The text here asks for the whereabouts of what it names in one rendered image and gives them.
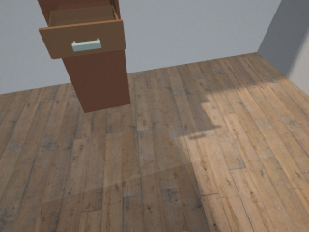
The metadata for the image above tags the cabinet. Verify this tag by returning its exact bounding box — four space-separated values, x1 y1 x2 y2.
38 0 131 113

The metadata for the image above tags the handle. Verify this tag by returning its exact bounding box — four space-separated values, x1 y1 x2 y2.
71 38 101 52

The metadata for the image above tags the drawer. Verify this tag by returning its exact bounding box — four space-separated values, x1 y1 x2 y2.
39 5 126 60

